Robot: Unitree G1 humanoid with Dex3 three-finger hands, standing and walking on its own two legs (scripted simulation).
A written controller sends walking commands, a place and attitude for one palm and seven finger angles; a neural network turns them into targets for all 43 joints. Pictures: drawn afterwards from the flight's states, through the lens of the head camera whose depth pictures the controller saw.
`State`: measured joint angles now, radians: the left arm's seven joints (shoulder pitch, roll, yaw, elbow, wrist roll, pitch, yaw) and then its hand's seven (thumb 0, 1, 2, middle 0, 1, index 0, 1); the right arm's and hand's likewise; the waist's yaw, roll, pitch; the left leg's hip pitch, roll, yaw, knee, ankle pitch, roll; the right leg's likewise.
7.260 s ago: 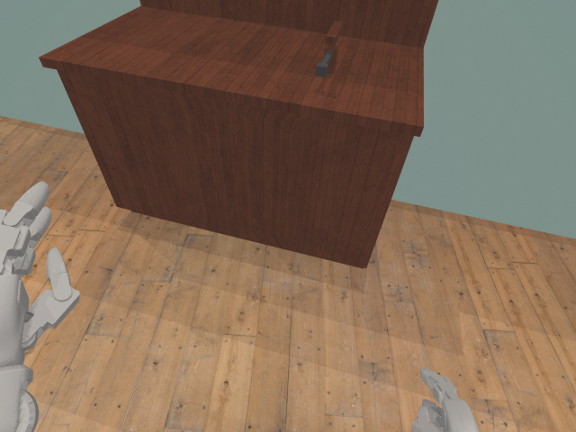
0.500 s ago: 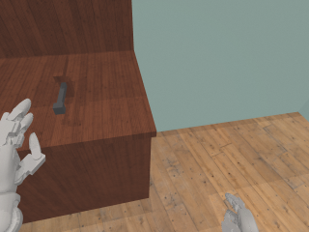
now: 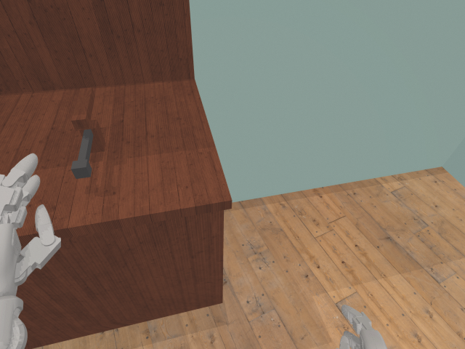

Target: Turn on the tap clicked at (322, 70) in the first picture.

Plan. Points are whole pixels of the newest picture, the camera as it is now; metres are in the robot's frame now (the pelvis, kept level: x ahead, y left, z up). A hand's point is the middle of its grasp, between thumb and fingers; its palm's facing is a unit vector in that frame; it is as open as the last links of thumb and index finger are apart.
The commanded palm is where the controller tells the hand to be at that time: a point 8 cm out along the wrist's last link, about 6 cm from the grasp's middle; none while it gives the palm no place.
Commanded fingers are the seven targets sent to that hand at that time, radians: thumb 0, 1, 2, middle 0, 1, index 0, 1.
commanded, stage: shuffle to correct the standing spot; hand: left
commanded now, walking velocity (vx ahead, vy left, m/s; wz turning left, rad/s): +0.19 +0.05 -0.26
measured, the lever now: (81, 169) +0.42 +0.35 +0.07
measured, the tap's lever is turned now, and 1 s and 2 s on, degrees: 0 0 0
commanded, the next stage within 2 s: come to a stop and stand still in 0.24 s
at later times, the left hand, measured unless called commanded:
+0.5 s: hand (122, 162) +0.35 +0.21 +0.17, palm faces +0.27 -0.82 -0.50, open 7.4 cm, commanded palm +0.29 +0.26 +0.18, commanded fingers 0.00 0.90 0.90 -0.20 -0.30 -0.20 -0.30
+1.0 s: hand (65, 129) +0.38 +0.31 +0.20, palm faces +0.50 -0.81 -0.30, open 7.4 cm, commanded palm +0.30 +0.30 +0.18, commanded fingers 0.00 0.90 0.90 -0.20 -0.30 -0.20 -0.30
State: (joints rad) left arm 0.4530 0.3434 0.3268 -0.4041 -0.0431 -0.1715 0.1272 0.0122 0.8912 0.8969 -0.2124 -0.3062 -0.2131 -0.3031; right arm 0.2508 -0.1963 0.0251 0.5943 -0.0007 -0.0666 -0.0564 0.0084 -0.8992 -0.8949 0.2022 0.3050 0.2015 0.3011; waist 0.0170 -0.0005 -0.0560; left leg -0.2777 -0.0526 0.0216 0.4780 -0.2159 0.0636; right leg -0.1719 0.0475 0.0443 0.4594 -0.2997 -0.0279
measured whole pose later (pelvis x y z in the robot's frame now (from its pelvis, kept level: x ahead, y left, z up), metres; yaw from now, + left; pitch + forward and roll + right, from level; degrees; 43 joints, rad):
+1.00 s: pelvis +0.12 +0.03 -0.01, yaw -4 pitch -2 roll -2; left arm 0.13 0.45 0.44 -0.26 -0.06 -0.27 0.13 0.01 0.89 0.90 -0.21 -0.31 -0.21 -0.30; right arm 0.22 -0.21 0.02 0.60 0.02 -0.17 -0.02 0.01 -0.90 -0.90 0.20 0.30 0.20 0.30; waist 0.08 0.00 0.05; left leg -0.31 0.00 0.00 0.65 -0.30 0.01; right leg -0.34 -0.01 -0.07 0.55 -0.16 -0.01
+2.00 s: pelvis +0.13 +0.05 +0.00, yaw -6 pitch +0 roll -1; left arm 0.42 0.34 0.32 -0.41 -0.04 -0.18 0.12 0.01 0.89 0.90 -0.21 -0.31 -0.21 -0.30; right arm 0.24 -0.21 0.02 0.59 0.00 -0.09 -0.03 0.01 -0.90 -0.89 0.20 0.30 0.20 0.30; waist 0.00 0.00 0.00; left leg -0.25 -0.02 0.05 0.45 -0.21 0.06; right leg -0.15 0.04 -0.06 0.38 -0.23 -0.03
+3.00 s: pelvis +0.02 +0.07 +0.00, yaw -7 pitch +1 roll -2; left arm 0.49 0.39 0.36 -0.57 -0.05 -0.19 0.12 0.01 0.89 0.90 -0.21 -0.31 -0.21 -0.30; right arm 0.26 -0.13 0.03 0.60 0.00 -0.11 -0.02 0.01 -0.90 -0.89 0.20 0.30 0.20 0.30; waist -0.01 -0.04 0.01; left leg -0.29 -0.03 0.01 0.42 -0.14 0.05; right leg -0.16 0.01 -0.02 0.43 -0.37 -0.01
